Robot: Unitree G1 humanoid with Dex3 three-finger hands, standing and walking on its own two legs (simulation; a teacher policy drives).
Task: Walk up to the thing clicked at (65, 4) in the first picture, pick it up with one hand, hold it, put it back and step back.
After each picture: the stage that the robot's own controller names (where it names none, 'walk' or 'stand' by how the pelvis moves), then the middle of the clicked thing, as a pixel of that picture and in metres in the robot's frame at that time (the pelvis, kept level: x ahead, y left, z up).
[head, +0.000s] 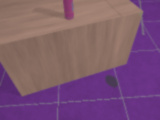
stand; (68, 1) +1.06 +0.08 -0.02
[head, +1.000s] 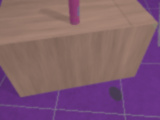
walk; (74, 5) +0.96 +0.08 -0.01
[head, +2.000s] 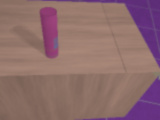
walk; (50, 35) +0.61 +0.17 +0.01
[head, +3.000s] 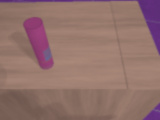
stand; (40, 46) +0.53 +0.20 +0.01
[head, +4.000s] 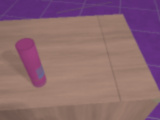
stand; (33, 65) +0.48 +0.22 -0.02
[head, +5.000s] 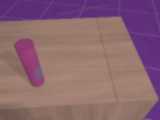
stand; (31, 65) +0.49 +0.23 -0.03
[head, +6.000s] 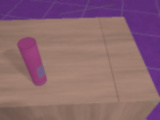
stand; (34, 64) +0.49 +0.22 -0.03
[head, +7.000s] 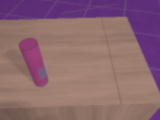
stand; (35, 65) +0.49 +0.22 -0.03
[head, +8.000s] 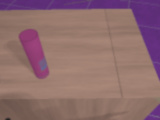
rise first; (36, 56) +0.50 +0.22 -0.02
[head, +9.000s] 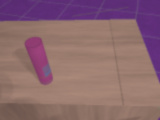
go down; (40, 63) +0.50 +0.23 -0.02
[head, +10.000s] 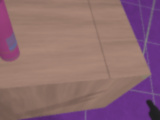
go down; (1, 32) +0.51 +0.22 +0.04
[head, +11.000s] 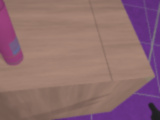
approach; (4, 37) +0.50 +0.22 +0.05
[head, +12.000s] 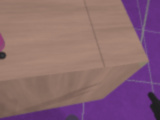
close in; out of the picture +0.52 +0.23 +0.08
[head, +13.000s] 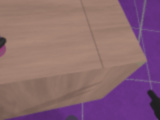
lift; out of the picture +0.51 +0.22 +0.08
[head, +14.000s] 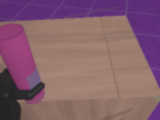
lift; (23, 69) +0.32 +0.18 +0.17
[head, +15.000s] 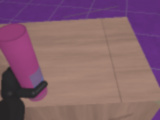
hold; (26, 68) +0.33 +0.17 +0.16
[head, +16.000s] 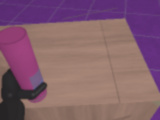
hold; (26, 70) +0.33 +0.17 +0.16
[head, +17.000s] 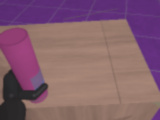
hold; (27, 71) +0.33 +0.17 +0.15
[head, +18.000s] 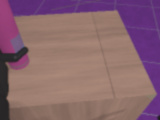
crouch; (7, 34) +0.44 +0.21 +0.18
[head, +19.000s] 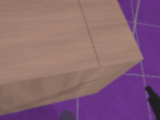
lower; out of the picture +0.53 +0.24 +0.07
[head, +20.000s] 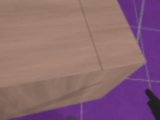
lower; out of the picture +0.52 +0.23 +0.08
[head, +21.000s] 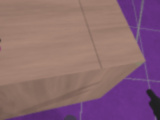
lower; out of the picture +0.52 +0.23 +0.08
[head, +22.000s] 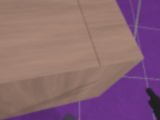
lower; out of the picture +0.52 +0.23 +0.08
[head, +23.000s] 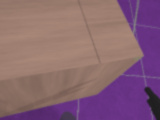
loosen; out of the picture +0.53 +0.24 +0.09
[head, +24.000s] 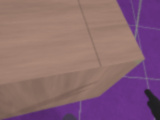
withdraw; out of the picture +0.52 +0.24 +0.08
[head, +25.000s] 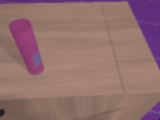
sink last; (29, 50) +0.50 +0.21 +0.03
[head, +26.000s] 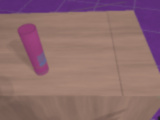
stand; (35, 52) +0.53 +0.23 +0.02
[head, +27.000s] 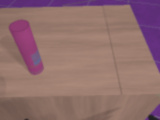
stand; (29, 50) +0.51 +0.23 +0.03
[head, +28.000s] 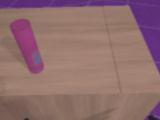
stand; (29, 49) +0.52 +0.23 +0.04
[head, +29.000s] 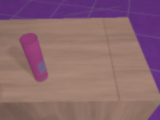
stand; (35, 59) +0.52 +0.23 -0.02
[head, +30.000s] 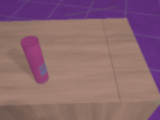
stand; (36, 62) +0.51 +0.22 -0.03
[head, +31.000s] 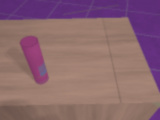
stand; (36, 62) +0.51 +0.22 -0.03
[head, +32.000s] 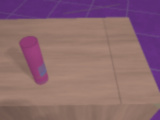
stand; (35, 62) +0.50 +0.22 -0.03
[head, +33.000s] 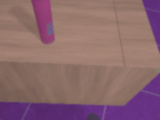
walk; (44, 20) +0.63 +0.17 -0.01
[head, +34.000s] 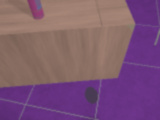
walk; out of the picture +0.87 +0.30 +0.01
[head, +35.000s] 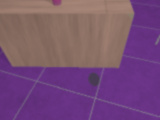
stand; out of the picture +1.16 +0.21 +0.00
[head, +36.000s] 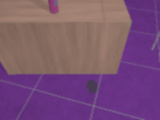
stand; out of the picture +1.12 +0.20 -0.02
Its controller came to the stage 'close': yes
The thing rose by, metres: 0.21
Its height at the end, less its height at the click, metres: +0.00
